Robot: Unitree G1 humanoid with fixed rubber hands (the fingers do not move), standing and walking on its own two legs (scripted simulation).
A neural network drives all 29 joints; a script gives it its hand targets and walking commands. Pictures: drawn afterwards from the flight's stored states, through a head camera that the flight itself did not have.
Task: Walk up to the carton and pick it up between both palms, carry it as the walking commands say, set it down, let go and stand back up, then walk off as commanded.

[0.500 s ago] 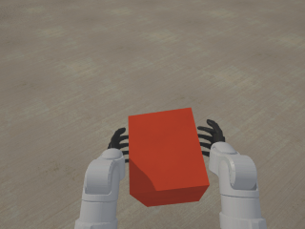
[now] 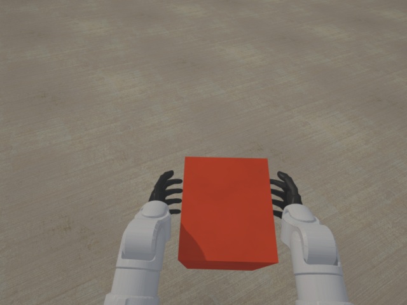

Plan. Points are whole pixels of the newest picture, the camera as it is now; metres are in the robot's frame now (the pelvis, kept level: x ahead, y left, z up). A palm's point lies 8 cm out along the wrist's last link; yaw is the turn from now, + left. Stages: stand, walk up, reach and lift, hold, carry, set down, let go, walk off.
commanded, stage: carry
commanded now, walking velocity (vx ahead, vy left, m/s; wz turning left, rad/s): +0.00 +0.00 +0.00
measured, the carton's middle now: (222, 220) +0.30 +0.00 -0.04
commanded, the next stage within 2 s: none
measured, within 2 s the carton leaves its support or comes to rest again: neither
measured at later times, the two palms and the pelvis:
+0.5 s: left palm (174, 142) +0.48 +0.13 +0.01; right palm (273, 139) +0.50 -0.12 +0.02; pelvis +0.20 -0.01 +0.00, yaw -1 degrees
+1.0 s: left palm (210, 78) +0.77 +0.05 +0.02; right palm (287, 90) +0.74 -0.20 +0.01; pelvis +0.46 -0.05 -0.02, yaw -2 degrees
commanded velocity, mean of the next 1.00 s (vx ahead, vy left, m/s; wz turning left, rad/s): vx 0.00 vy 0.00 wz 0.00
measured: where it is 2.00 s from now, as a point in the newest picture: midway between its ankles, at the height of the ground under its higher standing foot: (240, 180)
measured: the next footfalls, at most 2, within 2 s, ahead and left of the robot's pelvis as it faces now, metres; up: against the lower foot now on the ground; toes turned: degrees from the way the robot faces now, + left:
right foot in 0.22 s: +0.17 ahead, -0.07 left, +0.00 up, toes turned -6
left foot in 0.40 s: +0.15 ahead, +0.09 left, +0.00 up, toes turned +2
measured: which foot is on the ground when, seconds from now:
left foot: down 0.00-0.26, up 0.28-0.38, down 0.40-0.64, up 0.66-0.76, down 0.78-1.00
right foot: down 0.00-0.02, up 0.04-0.20, down 0.22-0.46, up 0.48-0.56, down 0.58-0.82, up 0.84-0.96, down 0.98-1.00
